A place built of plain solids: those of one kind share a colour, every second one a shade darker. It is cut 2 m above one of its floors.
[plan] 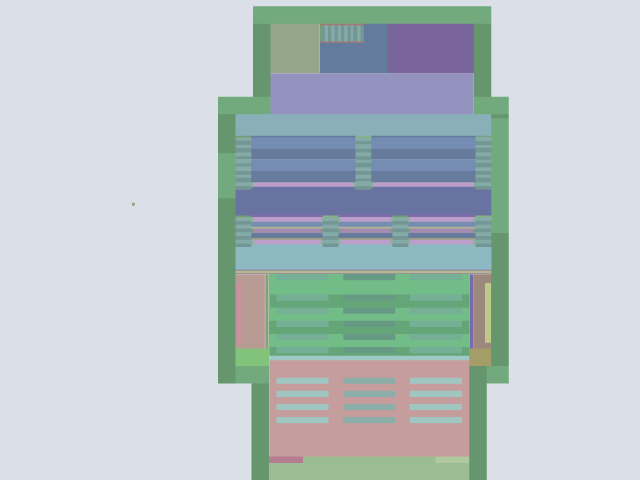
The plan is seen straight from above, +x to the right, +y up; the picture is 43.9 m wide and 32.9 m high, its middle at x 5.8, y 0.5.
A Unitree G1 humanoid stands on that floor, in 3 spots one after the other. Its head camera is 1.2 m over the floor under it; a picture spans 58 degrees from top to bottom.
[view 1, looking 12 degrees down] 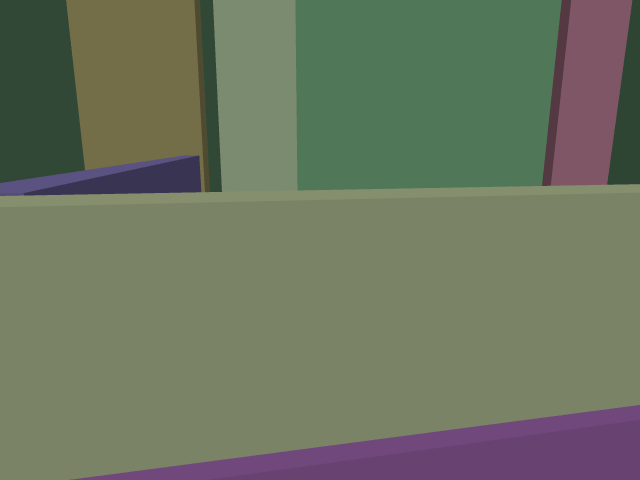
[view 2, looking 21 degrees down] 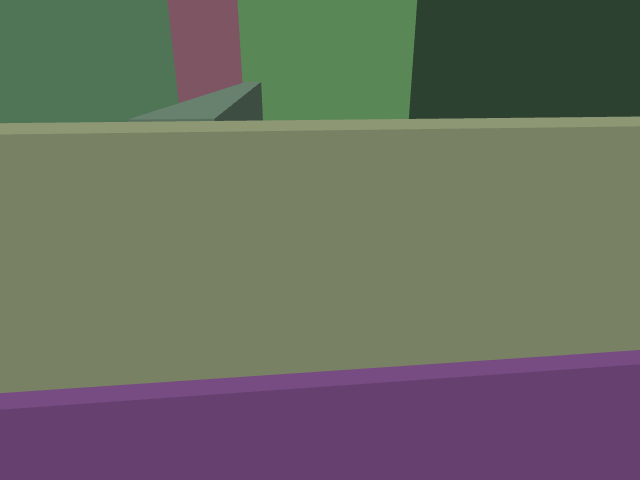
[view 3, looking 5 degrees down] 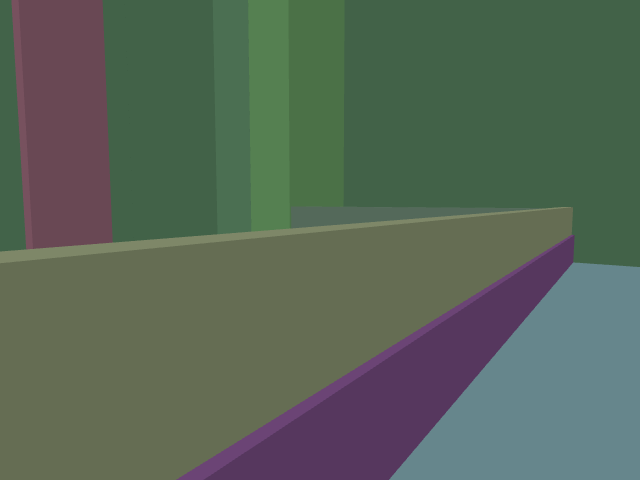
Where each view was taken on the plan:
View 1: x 15.62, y -0.76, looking -101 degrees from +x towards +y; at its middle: rail_front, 0.86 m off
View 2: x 1.93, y -0.76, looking -96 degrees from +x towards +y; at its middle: rail_front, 0.89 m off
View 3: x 9.94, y -0.76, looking -145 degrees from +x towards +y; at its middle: rail_front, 1.45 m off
